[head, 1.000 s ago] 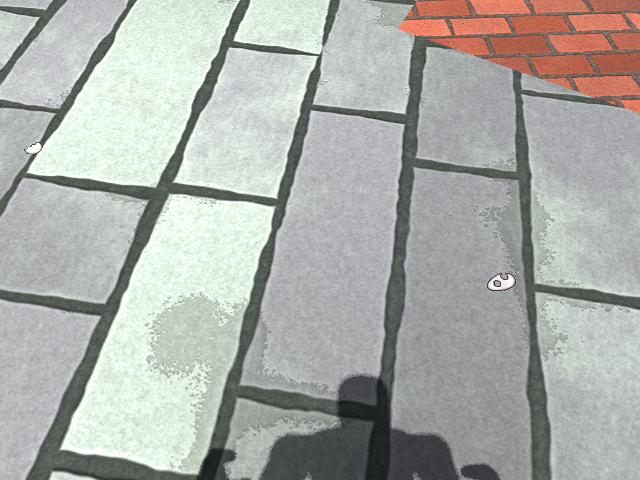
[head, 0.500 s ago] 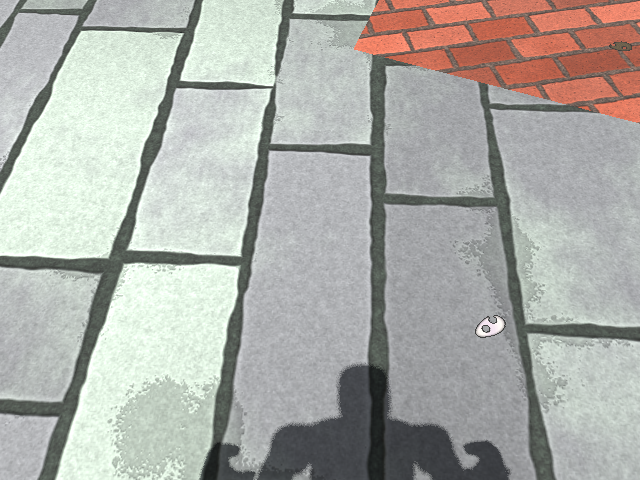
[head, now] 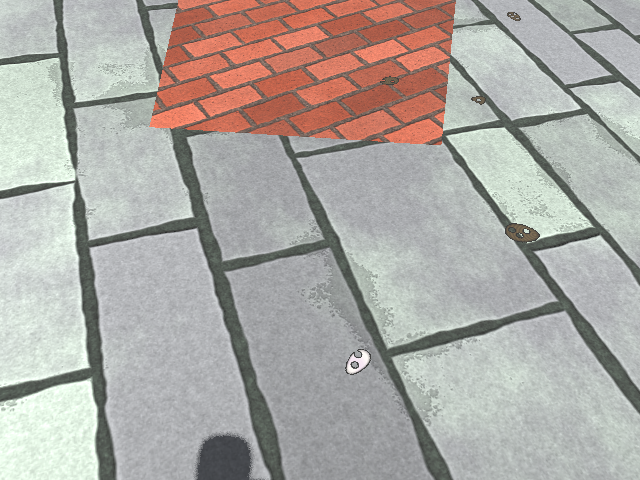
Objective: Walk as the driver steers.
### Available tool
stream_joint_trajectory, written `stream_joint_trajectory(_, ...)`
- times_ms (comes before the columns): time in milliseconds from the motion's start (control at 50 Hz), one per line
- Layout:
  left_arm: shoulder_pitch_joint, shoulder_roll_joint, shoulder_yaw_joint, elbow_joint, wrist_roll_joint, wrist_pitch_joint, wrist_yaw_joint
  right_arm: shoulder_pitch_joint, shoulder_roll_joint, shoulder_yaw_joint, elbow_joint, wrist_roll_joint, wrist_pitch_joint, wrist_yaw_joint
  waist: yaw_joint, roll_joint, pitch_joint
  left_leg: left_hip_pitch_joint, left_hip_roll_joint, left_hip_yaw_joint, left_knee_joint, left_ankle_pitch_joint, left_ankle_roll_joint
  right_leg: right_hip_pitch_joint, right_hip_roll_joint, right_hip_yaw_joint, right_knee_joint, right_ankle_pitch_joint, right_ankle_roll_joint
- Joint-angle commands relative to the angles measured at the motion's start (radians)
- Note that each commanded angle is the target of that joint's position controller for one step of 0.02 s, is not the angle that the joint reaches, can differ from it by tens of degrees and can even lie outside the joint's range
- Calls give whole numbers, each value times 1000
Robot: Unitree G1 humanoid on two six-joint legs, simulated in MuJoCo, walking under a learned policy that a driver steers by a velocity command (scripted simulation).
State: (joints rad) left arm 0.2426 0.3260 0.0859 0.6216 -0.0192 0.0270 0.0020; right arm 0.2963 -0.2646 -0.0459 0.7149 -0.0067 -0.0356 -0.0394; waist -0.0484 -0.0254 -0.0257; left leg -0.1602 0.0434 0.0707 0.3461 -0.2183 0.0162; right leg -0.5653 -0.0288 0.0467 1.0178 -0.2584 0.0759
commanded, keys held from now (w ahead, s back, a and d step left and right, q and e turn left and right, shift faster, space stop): w+e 0.06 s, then w+q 0.94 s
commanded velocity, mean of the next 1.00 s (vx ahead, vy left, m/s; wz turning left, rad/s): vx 0.46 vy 0.00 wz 0.25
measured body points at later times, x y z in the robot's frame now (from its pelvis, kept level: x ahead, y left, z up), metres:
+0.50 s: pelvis +0.17 -0.08 -0.01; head +0.19 -0.09 +0.44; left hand +0.21 +0.20 -0.12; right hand +0.32 -0.34 -0.12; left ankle +0.31 +0.09 -0.68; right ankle +0.09 -0.17 -0.75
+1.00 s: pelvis +0.44 -0.01 +0.00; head +0.47 +0.01 +0.44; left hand +0.55 +0.30 -0.09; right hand +0.62 -0.26 -0.11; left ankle +0.41 +0.05 -0.75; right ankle +0.64 -0.16 -0.68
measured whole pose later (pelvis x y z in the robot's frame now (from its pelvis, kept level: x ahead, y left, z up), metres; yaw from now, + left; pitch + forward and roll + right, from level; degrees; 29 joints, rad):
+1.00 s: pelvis +0.44 -0.01 +0.00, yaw +20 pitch +1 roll +0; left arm 0.11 0.31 0.04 0.64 0.02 -0.09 0.01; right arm 0.30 -0.28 -0.06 0.71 0.02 -0.05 0.00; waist -0.05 -0.03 0.05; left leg -0.18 -0.13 -0.11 0.35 -0.18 0.11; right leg -0.67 -0.11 0.10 0.84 -0.11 0.07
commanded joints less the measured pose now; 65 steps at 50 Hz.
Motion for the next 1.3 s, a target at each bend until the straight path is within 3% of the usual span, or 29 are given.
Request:
stream_joint_trajectory(20, -145, 32, -5, -127, -2, -33, -15, 14, -208, -63, -38, 5, -20, 5, -42, 174, 67, 125, 256, -210, -201, -161, 165, -163, -36, -21, -128, 16, -13)
stream_joint_trajectory(140, -140, 17, -20, -121, -6, -54, -35, 26, -227, -67, 16, 40, -26, 47, -10, 158, 92, -10, 251, -136, -165, -88, 169, 143, -8, -83, -402, -43, -98)
stream_joint_trajectory(200, 102, 92, 22, -36, -7, -58, -23, 6, -172, -37, 36, 43, -23, 65, 140, 78, -10, -184, 172, -67, 117, 80, 107, 590, 26, -89, -563, 51, -154)
stream_joint_trajectory(220, 253, 177, 41, -20, 14, -54, -6, -24, -80, -1, -2, 8, -33, 73, 195, -143, -136, -378, 75, 19, 508, -166, 30, 818, -221, 207, -608, 65, -209)
stream_joint_trajectory(240, 248, 256, 52, -39, 27, -62, -5, -8, -86, -5, -40, 29, -51, 66, 167, -285, -157, -646, -38, -49, 775, -363, -7, 852, -408, 565, -731, -110, -348)
stream_joint_trajectory(260, 230, 176, 34, -35, 24, -80, -12, -38, -177, -31, -29, 52, -57, 60, 189, -154, -103, -684, 2, -170, 897, -317, 0, 765, -393, 533, -759, -186, -352)
stream_joint_trajectory(280, 177, 117, 12, -30, 17, -92, -16, -48, -187, -39, -33, 61, -56, 63, 153, -157, -34, -705, 30, -180, 898, -222, 12, 703, -343, 407, -774, -214, -316)
stream_joint_trajectory(360, 32, 36, -7, -12, 28, -124, -14, -12, -126, -38, 12, 39, -26, 59, 54, -110, 68, -592, 65, -182, 821, 44, -17, 510, -220, 90, -856, 171, -241)
stream_joint_trajectory(440, 54, 42, 2, 34, 34, -139, 0, -58, -78, -28, -3, 34, -13, 58, 50, -45, 88, -615, 40, -196, 668, 173, -39, 517, -209, -59, -874, 358, -239)
stream_joint_trajectory(560, 113, 93, 18, 101, 16, -124, 17, -260, -37, -2, -85, 30, -19, 99, 113, -14, 161, -561, 33, -80, 344, 290, 8, 569, -234, -186, -896, 406, -216)
stream_joint_trajectory(640, 120, 139, 30, 125, 6, -93, 26, -284, -76, -16, -132, 32, -17, 120, 81, -50, 102, -469, -36, 12, 286, 142, 76, 691, -252, -241, -733, 856, -188)
stream_joint_trajectory(680, 110, 170, 36, 121, 4, -74, 34, -144, -136, -48, -115, 35, -7, 115, -5, -85, -6, -267, -109, 54, 292, 48, 124, 696, -243, -254, -495, 1115, -171)
stream_joint_trajectory(700, 91, 172, 34, 114, -4, -72, 37, 6, -188, -78, -84, 36, -3, 101, -92, -63, -85, -23, -139, 39, 225, 96, 165, 586, -211, -270, -283, 1060, -145)
stream_joint_trajectory(720, 113, 128, 15, 96, 14, -84, 38, 136, -259, -103, -58, 36, 12, 77, -133, 58, -170, 285, -13, -184, 202, 97, 220, 322, -152, -258, 28, 610, -105)
stream_joint_trajectory(740, 196, -5, -29, 41, 29, -115, 19, 76, -341, -110, -91, 40, 3, 70, -4, 302, -287, 586, 265, -807, 73, -61, 451, -103, 88, -132, 431, -299, -35)
stream_joint_trajectory(760, 90, 92, -13, 25, -1, -158, 2, 101, -254, -87, -101, 29, -7, 73, -84, 160, -360, 589, 283, -908, -50, -162, 435, -198, 57, 88, 478, -288, -59)
stream_joint_trajectory(780, 2, 113, -10, -8, -33, -172, -5, 69, -207, -74, -94, 22, -19, 72, -76, 104, -207, 466, 250, -752, -65, -130, 375, -237, 9, 81, 419, -209, -83)
stream_joint_trajectory(800, -14, 95, -16, -13, -18, -178, 1, 5, -184, -66, -96, 25, -27, 74, -14, -3, -88, 287, 202, -633, -70, -14, 333, -204, -36, 68, 306, -141, -88)
stream_joint_trajectory(840, 7, 103, -5, 4, 23, -161, 7, -89, -141, -50, -121, 14, -32, 66, 54, 21, -17, 77, 131, -497, -100, 159, 303, -82, -83, 63, 182, -76, -71)
stream_joint_trajectory(920, -9, 62, -18, -4, 43, -126, 11, -80, -172, -59, -101, 17, -37, 47, 70, 42, 22, -101, 81, -381, -135, 316, 300, -35, -79, 13, 8, 21, -5)
stream_joint_trajectory(1000, -180, 20, -37, -42, 36, -130, 6, -25, -189, -62, -72, 29, -23, 30, 0, 83, 36, -149, 8, -320, -101, 200, 226, 33, -20, -3, -319, 294, 12)
stream_joint_trajectory(1080, -270, 50, -28, -65, 13, -146, -13, 40, -192, -63, -45, 38, -10, 25, -34, 110, 26, -65, 43, -419, -31, 102, 205, 78, 23, 26, -474, 320, -2)
stream_joint_trajectory(1140, -229, 88, -7, -57, 8, -158, -22, 36, -184, -64, -44, 34, -1, 22, 3, 151, 15, 17, 77, -514, 63, 107, 180, 138, 30, 45, -526, 196, -47)
stream_joint_trajectory(1180, -63, 126, 18, -23, 18, -169, -12, 20, -132, -47, -56, 28, -2, 27, 94, 139, -74, -33, 13, -474, 249, 156, 128, 406, -13, 52, -580, 187, -114)
stream_joint_trajectory(1200, 85, 181, 32, -15, 31, -168, -2, 44, -65, -23, -74, 9, -5, 30, 142, 1, -221, -160, -58, -373, 541, -37, 86, 667, -200, 236, -569, 121, -179)
stream_joint_trajectory(1220, 145, 236, 47, 27, 40, -154, -13, 164, -47, -13, -103, 47, -13, 29, 79, -341, -297, -509, -164, -265, 823, -395, 30, 906, -390, 716, -687, -161, -329)
stream_joint_trajectory(1240, 108, 134, 26, 3, 20, -149, -17, 144, -157, -34, -73, 56, -9, 24, 102, -193, -200, -616, -76, -282, 942, -331, 12, 847, -385, 733, -727, -355, -305)
stream_joint_trajectory(1260, 78, 85, 12, 3, 18, -143, -13, 40, -194, -45, -83, 44, -5, 24, 128, -104, -86, -632, -52, -255, 963, -233, 3, 736, -336, 574, -735, -294, -267)
stream_joint_trajectory(1300, 24, 54, -2, 18, 31, -135, -14, -38, -154, -42, -101, 22, -7, 26, 101, -30, 23, -584, -4, -231, 899, -124, -7, 551, -251, 372, -767, -42, -256)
